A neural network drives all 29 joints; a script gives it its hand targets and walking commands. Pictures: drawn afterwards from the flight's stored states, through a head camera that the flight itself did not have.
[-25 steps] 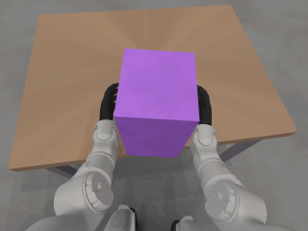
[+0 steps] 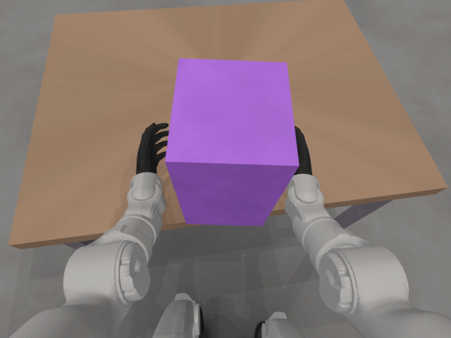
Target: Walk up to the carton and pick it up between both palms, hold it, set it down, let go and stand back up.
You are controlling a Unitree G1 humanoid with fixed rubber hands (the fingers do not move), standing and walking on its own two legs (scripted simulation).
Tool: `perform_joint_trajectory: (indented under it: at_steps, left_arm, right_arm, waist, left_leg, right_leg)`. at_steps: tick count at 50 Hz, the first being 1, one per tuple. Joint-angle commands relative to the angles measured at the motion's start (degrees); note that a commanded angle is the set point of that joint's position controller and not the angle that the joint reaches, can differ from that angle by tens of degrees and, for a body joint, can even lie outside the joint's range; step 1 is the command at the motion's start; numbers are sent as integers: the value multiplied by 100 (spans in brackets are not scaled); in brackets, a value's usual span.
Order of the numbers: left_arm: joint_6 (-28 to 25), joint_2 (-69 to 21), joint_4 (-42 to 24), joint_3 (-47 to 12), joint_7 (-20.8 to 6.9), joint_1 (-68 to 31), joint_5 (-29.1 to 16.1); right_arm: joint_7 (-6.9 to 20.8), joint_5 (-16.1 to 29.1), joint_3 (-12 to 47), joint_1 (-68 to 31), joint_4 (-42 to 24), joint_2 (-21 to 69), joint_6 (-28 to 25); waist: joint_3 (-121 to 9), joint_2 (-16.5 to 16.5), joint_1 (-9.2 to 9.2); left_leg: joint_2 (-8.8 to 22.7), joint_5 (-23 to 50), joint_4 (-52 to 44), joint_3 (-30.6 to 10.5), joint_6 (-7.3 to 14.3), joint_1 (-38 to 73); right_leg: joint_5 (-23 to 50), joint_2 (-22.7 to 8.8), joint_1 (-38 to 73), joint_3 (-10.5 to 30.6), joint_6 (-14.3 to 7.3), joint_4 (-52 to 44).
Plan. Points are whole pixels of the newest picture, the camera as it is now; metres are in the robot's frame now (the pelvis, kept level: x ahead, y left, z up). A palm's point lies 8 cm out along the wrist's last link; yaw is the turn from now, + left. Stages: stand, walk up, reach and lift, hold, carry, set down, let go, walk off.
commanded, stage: set down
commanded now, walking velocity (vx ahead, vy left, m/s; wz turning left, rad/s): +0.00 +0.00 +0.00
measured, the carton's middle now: (228, 156) +0.43 +0.05 +0.00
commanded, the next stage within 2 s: none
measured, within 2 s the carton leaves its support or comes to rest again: neither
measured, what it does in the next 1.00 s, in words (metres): rises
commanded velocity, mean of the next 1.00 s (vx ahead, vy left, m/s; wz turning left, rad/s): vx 0.00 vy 0.00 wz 0.00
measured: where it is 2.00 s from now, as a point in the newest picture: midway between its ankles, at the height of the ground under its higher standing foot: outside the picture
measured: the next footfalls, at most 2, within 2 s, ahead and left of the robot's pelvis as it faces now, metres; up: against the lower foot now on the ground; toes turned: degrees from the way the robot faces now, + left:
none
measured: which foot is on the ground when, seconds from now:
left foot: down 0.00-1.00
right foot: down 0.00-1.00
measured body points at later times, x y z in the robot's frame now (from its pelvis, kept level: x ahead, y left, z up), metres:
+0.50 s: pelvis -0.01 +0.00 +0.01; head +0.09 +0.03 +0.45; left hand +0.43 +0.24 +0.05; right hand +0.47 -0.10 +0.07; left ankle +0.04 +0.11 -0.67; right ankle +0.01 -0.15 -0.67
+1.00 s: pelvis +0.00 -0.02 +0.06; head +0.03 +0.01 +0.50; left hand +0.43 +0.25 +0.17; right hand +0.47 -0.09 +0.18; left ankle +0.04 +0.11 -0.67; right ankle +0.01 -0.15 -0.67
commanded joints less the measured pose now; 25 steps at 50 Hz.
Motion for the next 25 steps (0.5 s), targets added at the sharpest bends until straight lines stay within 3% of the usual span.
perform_joint_trajectory:
  at_steps: [1,3,8,10,12,13,16,17,19,22,23,25]
  left_arm:
    - [-213,750,-565,-1025,20,-2244,-1060]
    - [-95,723,-270,-1274,-123,-1996,-1295]
    - [-4,851,-618,-1686,-256,-2214,-1561]
    - [32,960,-654,-1694,-296,-2146,-1590]
    - [86,1056,-821,-1696,-321,-2219,-1600]
    - [109,1092,-809,-1696,-336,-2172,-1635]
    - [225,1219,-1298,-1829,-314,-2408,-1746]
    - [285,1226,-1293,-1834,-318,-2383,-1739]
    - [452,1327,-1471,-1821,-323,-2452,-1795]
    - [783,1270,-1569,-1991,-330,-2391,-1795]
    - [896,1339,-1679,-1949,-327,-2395,-1818]
    - [1096,1434,-2036,-1867,-316,-2380,-1816]
  right_arm:
    - [12,748,686,-2363,-801,-808,-174]
    - [46,988,915,-2220,-631,-825,-50]
    - [158,1402,1038,-2327,-515,-1152,49]
    - [210,1524,1148,-2340,-503,-1208,96]
    - [236,1636,1234,-2423,-629,-1292,155]
    - [260,1701,1310,-2412,-702,-1278,195]
    - [300,1867,1269,-2564,-1099,-1501,304]
    - [320,1882,1325,-2603,-1199,-1423,367]
    - [310,1846,1245,-2711,-1504,-1594,502]
    - [323,2046,1340,-2552,-1316,-1627,792]
    - [335,2131,1425,-2648,-1517,-1640,881]
    - [308,2187,1442,-2556,-1752,-1706,1077]
  waist:
    - [-5164,477,49]
    - [-4811,408,34]
    - [-4759,587,-89]
    - [-4627,591,-45]
    - [-4615,530,-54]
    - [-4630,509,29]
    - [-4844,732,-20]
    - [-4805,666,49]
    - [-4848,614,21]
    - [-4621,755,4]
    - [-4550,702,112]
    - [-4702,540,106]
  left_leg:
    - [-572,3398,469,5,-559,3406]
    - [-605,3348,469,-34,-554,3395]
    - [-533,3433,403,-113,-687,3539]
    - [-534,3478,338,-125,-704,3533]
    - [-539,3325,241,-115,-715,3501]
    - [-536,3222,176,-103,-690,3469]
    - [-493,3132,28,-133,-716,3680]
    - [-500,3046,-42,-101,-683,3654]
    - [-500,2959,-200,-96,-679,3719]
    - [-440,2979,-428,-116,-704,4033]
    - [-443,2889,-480,-93,-678,4093]
    - [-438,3011,-638,-90,-673,4269]
  right_leg:
    - [1382,504,509,-246,-302,-304]
    - [1384,471,509,-252,-285,-326]
    - [1169,512,282,-343,-330,-369]
    - [1231,498,338,-352,-338,-419]
    - [1178,493,488,-337,-321,-506]
    - [1120,479,536,-346,-328,-545]
    - [1093,467,559,-364,-357,-633]
    - [1030,466,591,-379,-331,-702]
    - [1088,460,836,-372,-333,-826]
    - [1031,460,895,-422,-356,-1068]
    - [922,465,949,-418,-345,-1127]
    - [1187,464,1289,-380,-301,-1289]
